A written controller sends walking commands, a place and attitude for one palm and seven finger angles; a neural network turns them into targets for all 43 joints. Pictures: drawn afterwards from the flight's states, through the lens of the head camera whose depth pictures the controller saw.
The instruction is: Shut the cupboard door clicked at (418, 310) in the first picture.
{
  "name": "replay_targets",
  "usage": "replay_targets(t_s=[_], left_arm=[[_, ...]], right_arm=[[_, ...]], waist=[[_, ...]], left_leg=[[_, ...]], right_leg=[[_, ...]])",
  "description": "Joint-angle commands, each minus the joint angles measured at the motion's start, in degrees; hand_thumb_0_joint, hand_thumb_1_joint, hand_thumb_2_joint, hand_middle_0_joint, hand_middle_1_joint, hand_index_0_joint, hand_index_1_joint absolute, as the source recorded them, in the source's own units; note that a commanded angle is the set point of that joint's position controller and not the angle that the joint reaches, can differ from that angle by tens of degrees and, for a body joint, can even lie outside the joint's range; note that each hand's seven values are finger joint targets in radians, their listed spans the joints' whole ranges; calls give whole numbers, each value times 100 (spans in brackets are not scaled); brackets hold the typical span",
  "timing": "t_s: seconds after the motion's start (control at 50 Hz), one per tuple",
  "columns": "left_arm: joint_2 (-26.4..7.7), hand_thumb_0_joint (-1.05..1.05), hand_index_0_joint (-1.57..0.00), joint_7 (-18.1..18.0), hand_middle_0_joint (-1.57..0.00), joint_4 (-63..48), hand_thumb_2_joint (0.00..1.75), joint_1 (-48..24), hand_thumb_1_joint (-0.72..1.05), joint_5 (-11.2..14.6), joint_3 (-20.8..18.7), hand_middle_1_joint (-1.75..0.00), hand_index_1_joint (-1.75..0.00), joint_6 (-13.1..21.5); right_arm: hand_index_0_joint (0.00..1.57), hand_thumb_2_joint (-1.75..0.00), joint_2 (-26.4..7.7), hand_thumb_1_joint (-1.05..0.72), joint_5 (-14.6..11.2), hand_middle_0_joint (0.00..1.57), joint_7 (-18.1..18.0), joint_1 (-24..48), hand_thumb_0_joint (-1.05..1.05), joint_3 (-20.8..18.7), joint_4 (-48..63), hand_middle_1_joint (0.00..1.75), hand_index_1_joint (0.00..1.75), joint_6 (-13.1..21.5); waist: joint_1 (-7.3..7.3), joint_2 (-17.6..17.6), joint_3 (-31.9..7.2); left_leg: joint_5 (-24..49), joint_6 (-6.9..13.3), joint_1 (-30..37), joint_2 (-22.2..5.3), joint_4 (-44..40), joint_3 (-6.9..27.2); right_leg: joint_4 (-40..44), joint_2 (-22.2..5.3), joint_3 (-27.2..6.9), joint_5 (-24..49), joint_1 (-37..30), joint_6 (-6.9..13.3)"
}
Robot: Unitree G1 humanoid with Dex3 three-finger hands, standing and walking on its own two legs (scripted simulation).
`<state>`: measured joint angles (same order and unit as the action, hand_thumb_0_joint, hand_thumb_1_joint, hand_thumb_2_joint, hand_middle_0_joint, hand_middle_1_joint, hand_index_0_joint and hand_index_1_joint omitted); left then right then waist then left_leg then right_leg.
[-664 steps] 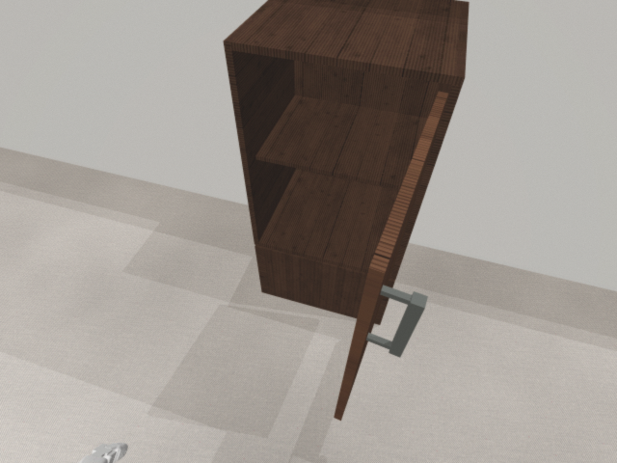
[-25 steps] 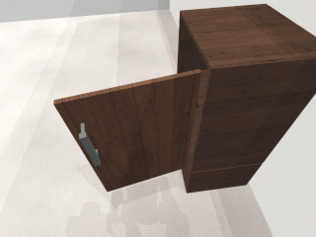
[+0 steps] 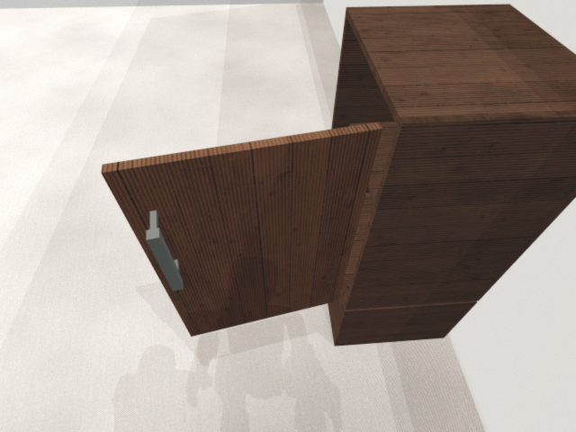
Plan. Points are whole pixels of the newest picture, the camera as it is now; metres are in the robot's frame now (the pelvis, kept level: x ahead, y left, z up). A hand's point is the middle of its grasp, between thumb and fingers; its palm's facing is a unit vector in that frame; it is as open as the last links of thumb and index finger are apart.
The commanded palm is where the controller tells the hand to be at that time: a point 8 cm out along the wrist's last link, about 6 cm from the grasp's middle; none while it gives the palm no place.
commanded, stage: shuffle to correct the standing spot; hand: left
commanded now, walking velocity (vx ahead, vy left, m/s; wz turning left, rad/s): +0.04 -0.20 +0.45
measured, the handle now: (166, 252) +0.39 +0.23 -0.02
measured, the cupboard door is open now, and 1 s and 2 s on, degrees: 100 100 100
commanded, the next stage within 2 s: come to a stop and stand still in 0.42 s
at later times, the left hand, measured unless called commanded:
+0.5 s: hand out of the picture +0.05 +0.14 -0.17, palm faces +0.19 -0.96 -0.21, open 7.4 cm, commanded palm none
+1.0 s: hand out of the picture +0.02 +0.09 -0.17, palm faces +0.28 -0.94 -0.21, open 7.3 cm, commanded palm none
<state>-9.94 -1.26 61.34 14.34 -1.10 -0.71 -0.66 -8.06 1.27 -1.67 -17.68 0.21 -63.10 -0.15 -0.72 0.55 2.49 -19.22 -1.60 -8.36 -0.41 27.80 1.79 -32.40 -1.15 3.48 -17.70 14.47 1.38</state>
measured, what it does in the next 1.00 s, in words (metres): steps to the right: right foot, then left foot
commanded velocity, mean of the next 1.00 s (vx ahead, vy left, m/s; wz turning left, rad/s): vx -0.01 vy -0.03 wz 0.15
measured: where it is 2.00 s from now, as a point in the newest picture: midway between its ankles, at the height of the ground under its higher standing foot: outside the picture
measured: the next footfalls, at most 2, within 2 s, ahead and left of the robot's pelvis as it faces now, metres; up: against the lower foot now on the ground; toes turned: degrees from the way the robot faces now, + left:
right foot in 0.54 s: +0.12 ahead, -0.16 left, +0.00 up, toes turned +16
left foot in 0.84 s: +0.06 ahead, -0.01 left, +0.00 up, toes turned +17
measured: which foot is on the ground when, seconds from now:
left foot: down 0.00-0.54, up 0.56-0.82, down 0.84-1.00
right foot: down 0.00-0.24, up 0.26-0.52, down 0.54-1.00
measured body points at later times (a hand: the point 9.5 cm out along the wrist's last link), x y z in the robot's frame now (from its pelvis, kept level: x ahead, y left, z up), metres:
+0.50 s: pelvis +0.04 -0.06 +0.00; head +0.09 -0.04 +0.45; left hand +0.04 +0.19 -0.15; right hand +0.11 -0.29 -0.15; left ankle -0.02 +0.10 -0.73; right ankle +0.07 -0.19 -0.71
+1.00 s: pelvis +0.04 -0.10 +0.00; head +0.07 -0.08 +0.45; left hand +0.01 +0.14 -0.16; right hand +0.17 -0.30 -0.15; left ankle +0.02 -0.03 -0.73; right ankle +0.05 -0.21 -0.72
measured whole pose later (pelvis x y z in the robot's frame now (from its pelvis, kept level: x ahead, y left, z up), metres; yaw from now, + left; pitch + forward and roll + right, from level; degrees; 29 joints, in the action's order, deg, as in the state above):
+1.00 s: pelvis +0.04 -0.10 +0.00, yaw +13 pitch -1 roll +1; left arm -10.2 -2.1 57.8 13.3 -1.2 -1.5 -3.0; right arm -8.5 1.1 -1.6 -9.2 -0.8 -56.4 -1.4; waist 2.4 2.3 4.8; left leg -14.7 4.6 -11.6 3.8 26.6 -5.9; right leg -39.7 -3.2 2.3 -24.2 16.7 0.5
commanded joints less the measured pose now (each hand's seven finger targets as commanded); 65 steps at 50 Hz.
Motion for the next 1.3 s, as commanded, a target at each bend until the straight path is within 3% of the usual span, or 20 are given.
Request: replay_targets(t_s=[0.0,0.08,0.12,0.18,0.2,0.22,0.24,0.32,0.46,0.48,0.52,0.56,0.66,0.78,0.86,1.0,1.04,1.06,1.1,1.28], left_arm=[[-584,0,-20,4,-20,-316,90,558,90,-39,-211,-30,-30,40],[-895,0,-20,-8,-20,-413,90,945,90,-77,-329,-30,-30,34],[-797,0,-20,-44,-20,-500,90,835,90,-128,-317,-30,-30,0],[-735,0,-20,-52,-20,-545,90,435,90,-63,-267,-30,-30,-47],[-479,0,-20,-22,-20,-625,90,412,90,-39,-214,-30,-30,-77],[-268,0,-20,8,-20,-781,90,541,90,-34,-164,-30,-30,-78],[-612,0,-20,-33,-20,-890,90,113,90,-143,-200,-30,-30,-107],[-427,0,-20,49,-20,-797,90,215,90,-38,-236,-30,-30,-95],[-413,0,-20,102,-20,-778,90,552,90,20,-274,-30,-30,-9],[-581,0,-20,85,-20,-699,90,792,90,-4,-304,-30,-30,44],[-1244,0,-20,12,-20,-677,90,913,90,-92,-385,-30,-30,94],[-1264,0,-20,6,-20,-767,90,701,90,-107,-369,-30,-30,125],[-1041,0,-20,-106,-20,-847,90,271,90,-108,-332,-30,-30,147],[-1110,0,-20,-141,-20,-772,90,85,90,-9,-342,-30,-30,51],[-549,0,-20,-120,-20,-747,90,20,90,5,-218,-30,-30,-101],[-211,0,-20,-97,-20,-404,90,489,90,-31,-108,-30,-30,-52],[-346,0,-20,-125,-20,-295,90,632,90,-30,-62,-30,-30,84],[-567,0,-20,-339,-20,-184,90,1069,90,-110,-20,-30,-30,275],[-785,0,-20,-254,-20,-561,90,419,90,16,-72,-30,-30,331],[-658,0,-20,-141,-20,-587,90,432,90,25,85,-30,-30,242]], right_arm=[[20,-90,-823,-90,41,20,-56,-130,0,-239,435,30,30,55],[20,-90,-543,-90,5,20,-57,-18,0,-240,716,30,30,3],[20,-90,-514,-90,2,20,-42,178,0,-261,790,30,30,-6],[20,-90,-373,-90,21,20,18,-413,0,-229,545,30,30,28],[20,-90,-667,-90,74,20,-2,-789,0,-278,411,30,30,67],[20,-90,-1259,-90,136,20,-51,-926,0,-385,477,30,30,67],[20,-90,-1297,-90,129,20,-89,-991,0,-418,438,30,30,33],[20,-90,-1251,-90,118,20,-175,-196,0,-374,734,30,30,99],[20,-90,-1506,-90,105,20,-62,332,0,-538,979,30,30,-68],[20,-90,-1400,-90,75,20,-26,240,0,-552,988,30,30,-79],[20,-90,-671,-90,-4,20,38,16,0,-422,1104,30,30,-113],[20,-90,-605,-90,-26,20,19,398,0,-414,1183,30,30,-196],[20,-90,-438,-90,-104,20,100,576,0,-304,1007,30,30,-100],[20,-90,-454,-90,-95,20,98,240,0,-243,858,30,30,-125],[20,-90,-876,-90,11,20,61,507,0,-249,876,30,30,-36],[20,-90,-771,-90,-1,20,-2,679,0,-234,872,30,30,25],[20,-90,-659,-90,-66,20,2,549,0,-200,818,30,30,76],[20,-90,-989,-90,-136,20,36,772,0,-210,1127,30,30,210],[20,-90,-867,-90,-29,20,144,405,0,-188,1094,30,30,137],[20,-90,-851,-90,-37,20,131,188,0,-89,851,30,30,100]], waist=[[147,-233,197],[238,1256,-31],[219,970,30],[-185,402,-258],[-315,-620,-214],[-279,-1984,-162],[-440,-1500,119],[-37,-957,-35],[127,-953,-294],[173,-535,-355],[151,1384,-566],[313,1838,-408],[241,858,-461],[64,738,-486],[172,-1537,-92],[335,-305,-208],[236,180,-304],[242,-37,-557],[29,-26,-1199],[-25,165,529]], left_leg=[[1108,576,-988,-725,-347,646],[-706,291,-1652,10,1612,-423],[-1286,297,-1706,-132,2144,-558],[277,296,-216,-185,156,-730],[891,535,356,-832,-599,268],[2147,1247,700,-2293,-1082,2324],[3106,1539,424,-2447,-1037,2466],[4606,1324,386,-1953,-512,1180],[3156,636,-212,-1227,5,614],[2474,426,-465,-917,342,395],[-1010,59,-1555,77,1604,-434],[-1882,160,-1605,47,3095,-110],[-1198,30,-1413,59,2290,-360],[383,77,-14,126,-294,-562],[1897,884,-347,-1253,-1290,724],[2514,1108,-125,-1088,-849,471],[2138,670,-65,-636,-428,237],[3503,331,372,-634,575,19],[1335,324,49,-434,171,-83],[41,419,-593,-433,-695,88]], right_leg=[[217,-365,-113,415,-322,55],[1130,-1449,-1162,1013,-688,729],[1186,-1627,-1101,1775,-545,1123],[153,-1106,-83,1586,12,571],[-882,-619,369,502,710,192],[-2045,-132,519,-1425,1834,-155],[-2724,-199,-60,-1803,2005,-110],[-3035,-320,-331,-1127,1810,-200],[212,41,258,299,30,-259],[771,-74,155,954,-459,-269],[990,-1678,-1324,2915,-1095,406],[1396,-1895,-1924,2494,-338,897],[854,-1652,-1172,3829,-701,970],[750,-1476,-1164,2551,-193,710],[-325,-271,-72,-504,118,-62],[103,-257,-172,-185,-188,-140],[1103,-551,-764,1145,-503,-33],[810,-790,-1022,3246,-232,-46],[549,-820,-1081,1712,-643,281],[1179,-458,-1000,-549,404,223]])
